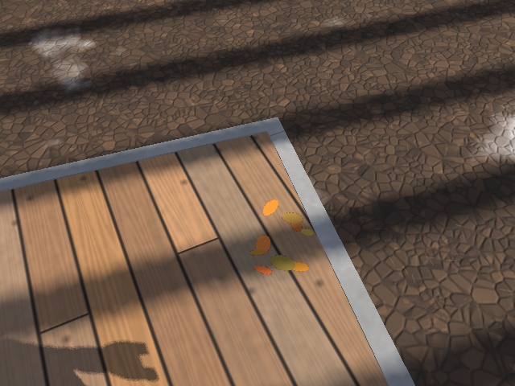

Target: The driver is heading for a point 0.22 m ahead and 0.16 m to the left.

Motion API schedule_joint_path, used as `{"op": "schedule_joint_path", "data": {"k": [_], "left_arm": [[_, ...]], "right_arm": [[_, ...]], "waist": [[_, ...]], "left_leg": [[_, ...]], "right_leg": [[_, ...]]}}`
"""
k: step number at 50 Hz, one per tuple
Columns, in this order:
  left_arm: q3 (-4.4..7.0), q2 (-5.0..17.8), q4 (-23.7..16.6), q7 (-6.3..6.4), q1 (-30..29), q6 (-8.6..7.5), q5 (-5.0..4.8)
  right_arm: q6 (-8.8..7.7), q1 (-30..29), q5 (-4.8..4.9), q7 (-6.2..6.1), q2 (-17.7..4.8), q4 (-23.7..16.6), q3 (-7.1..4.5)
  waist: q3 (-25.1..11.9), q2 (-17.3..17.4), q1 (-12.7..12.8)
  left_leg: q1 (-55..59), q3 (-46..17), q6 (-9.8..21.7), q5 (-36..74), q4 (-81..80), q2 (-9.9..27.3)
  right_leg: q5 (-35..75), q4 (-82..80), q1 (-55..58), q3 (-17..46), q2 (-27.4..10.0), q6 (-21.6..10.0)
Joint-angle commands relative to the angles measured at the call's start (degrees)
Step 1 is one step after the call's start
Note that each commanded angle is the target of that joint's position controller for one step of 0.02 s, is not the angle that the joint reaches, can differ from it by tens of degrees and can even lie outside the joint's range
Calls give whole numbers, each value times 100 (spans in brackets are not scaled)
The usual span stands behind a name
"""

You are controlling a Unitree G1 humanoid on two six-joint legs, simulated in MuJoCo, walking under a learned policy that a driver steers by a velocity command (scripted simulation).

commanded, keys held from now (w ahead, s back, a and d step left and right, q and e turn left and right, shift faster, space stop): w+q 0.06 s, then no key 0.94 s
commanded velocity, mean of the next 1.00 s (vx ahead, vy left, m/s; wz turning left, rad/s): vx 0.15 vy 0.00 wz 0.13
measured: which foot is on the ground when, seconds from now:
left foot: up 0.00-0.20, down 0.22-1.00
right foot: down 0.00-0.22, up 0.24-0.58, down 0.60-1.00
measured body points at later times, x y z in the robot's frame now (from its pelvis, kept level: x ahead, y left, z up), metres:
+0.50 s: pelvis +0.20 +0.05 -0.01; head +0.23 +0.07 +0.44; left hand +0.27 +0.34 -0.14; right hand +0.36 -0.18 -0.13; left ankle +0.25 +0.14 -0.75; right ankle +0.25 -0.12 -0.71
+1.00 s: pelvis +0.26 +0.03 -0.01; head +0.28 +0.03 +0.44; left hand +0.31 +0.29 -0.15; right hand +0.40 -0.22 -0.15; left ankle +0.25 +0.14 -0.75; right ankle +0.27 -0.10 -0.75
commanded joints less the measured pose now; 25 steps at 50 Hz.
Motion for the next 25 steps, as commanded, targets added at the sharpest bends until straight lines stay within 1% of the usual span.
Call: {"op": "schedule_joint_path", "data": {"k": [1, 3, 4, 5, 6, 7, 8, 9, 10, 11, 12, 13, 14, 15, 16, 17, 18, 19, 20, 21, 22, 23, 25], "left_arm": [[177, 788, -376, 81, -494, -119, -12], [218, 906, -281, 118, -293, -80, -55], [224, 922, -214, 128, -211, -41, -79], [233, 950, -150, 135, -130, 10, -110], [244, 999, -88, 144, -67, 69, -146], [259, 1066, -45, 157, -51, 124, -184], [277, 1155, -29, 177, -94, 166, -224], [290, 1226, -24, 201, -172, 203, -258], [276, 1217, -27, 214, -291, 246, -273], [223, 1094, -13, 215, -84, 226, -208], [30, 502, -155, 150, 432, 154, 81], [-99, 413, 28, 55, 918, 70, -64], [50, 907, 89, 23, 377, 87, -316], [31, 842, -76, 50, -93, 128, -380], [28, 776, -32, 136, -322, 191, -263], [57, 773, 8, 214, -309, 303, -185], [62, 731, 72, 246, -137, 421, -165], [52, 635, 127, 273, 18, 495, -152], [35, 557, 167, 300, 90, 532, -143], [21, 510, 176, 326, 49, 550, -126], [-5, 464, 178, 339, -43, 563, -111], [-21, 453, 186, 339, -150, 574, -106], [-12, 525, 211, 318, -330, 602, -121]], "right_arm": [[-43, -141, -36, 92, -64, -347, 19], [-51, -588, -55, 171, 9, -518, 71], [-59, -777, -78, 200, 37, -607, 90], [-72, -906, -105, 230, 45, -694, 100], [-84, -967, -125, 260, 29, -773, 96], [-96, -938, -134, 288, -27, -829, 73], [-107, -792, -148, 309, -134, -841, 29], [-118, -437, -160, 316, -291, -775, -45], [-137, 251, -161, 295, -505, -582, -169], [-126, 723, -179, 198, -896, -466, -306], [-72, 952, -296, 60, -1432, -448, -375], [-85, 944, -302, 80, -1188, -551, -220], [-49, 917, -263, 122, -896, -572, -156], [-60, 471, -166, 134, -749, -535, -118], [-72, 112, -125, 127, -495, -551, -44], [-70, -183, -154, 110, -324, -544, 11], [-65, -354, -242, 114, -329, -545, 9], [-76, -492, -304, 114, -362, -538, -8], [-90, -587, -334, 100, -378, -517, -13], [-96, -640, -341, 74, -380, -480, -15], [-88, -665, -328, 41, -380, -438, -16], [-67, -648, -318, 5, -378, -395, -14], [-5, -619, -302, -48, -367, -313, 2]], "waist": [[232, -610, -156], [381, -503, 28], [502, -433, 86], [545, -429, 114], [513, -486, 103], [406, -589, 40], [227, -720, -79], [-45, -825, -295], [-436, -738, -688], [-823, -417, -880], [-1640, 1001, -531], [-2983, 960, -470], [-2846, 150, -761], [-1885, 164, -618], [-1226, -155, -484], [-946, -111, -265], [-858, 70, -83], [-854, 160, 25], [-862, 207, 85], [-874, 232, 99], [-903, 266, 74], [-934, 301, 17], [-887, 341, -77]], "left_leg": [[111, -3, 17, 936, -904, 99], [117, 234, 90, 1101, -1411, 49], [128, 288, 140, 1048, -1691, 4], [174, 386, 189, 920, -1915, -79], [260, 473, 244, 740, -2067, -169], [413, 544, 316, 530, -2174, -279], [690, 639, 403, 307, -2249, -441], [1161, 738, 495, 175, -2371, -636], [2064, 822, 634, 593, -2805, -866], [3267, 503, 785, 2263, -2993, -707], [5454, -1217, 1570, 5406, -2166, 775], [6289, -3072, 2597, 5632, -2613, 1892], [5767, -2359, 2325, 5052, -2899, 1520], [5024, -1663, 2034, 4237, -3062, 1234], [4151, -1305, 1798, 3615, -3305, 982], [3332, -1020, 1679, 3185, -3547, 825], [2684, -832, 1610, 2894, -3780, 708], [2355, -688, 1619, 2758, -3918, 647], [2164, -529, 1623, 2706, -3989, 598], [2085, -426, 1606, 2579, -4032, 556], [2090, -357, 1557, 2291, -4059, 516], [2113, -342, 1507, 1856, -4115, 499], [2091, -403, 1417, 645, -4260, 480]], "right_leg": [[1381, -913, -269, 326, -1472, -747], [1386, -933, -64, 132, -1576, -722], [1726, -814, 38, 49, -1595, -708], [2220, -634, 181, -11, -1621, -687], [2768, -416, 350, -33, -1673, -655], [3346, -158, 525, -36, -1727, -604], [4074, 184, 678, -32, -1739, -538], [4661, 688, 791, -28, -1686, -433], [4765, 1585, 711, -142, -1466, -251], [3878, 2696, 64, -265, -1140, 57], [-801, 4861, -1934, -212, -482, 451], [-3214, 6241, -2664, 1065, 46, 597], [-2915, 6313, -2645, 1608, -227, 530], [-2575, 5950, -3073, 1400, -449, 478], [-2215, 5534, -3081, 1304, -629, 490], [-1895, 5171, -2639, 1334, -758, 508], [-1632, 4950, -2081, 1314, -765, 529], [-1485, 4691, -1781, 1255, -722, 557], [-1401, 4351, -1592, 1225, -707, 577], [-1298, 3960, -1487, 1214, -695, 585], [-1106, 3575, -1391, 1216, -698, 579], [-852, 3266, -1294, 1212, -694, 569], [-472, 2788, -1096, 1178, -650, 551]]}}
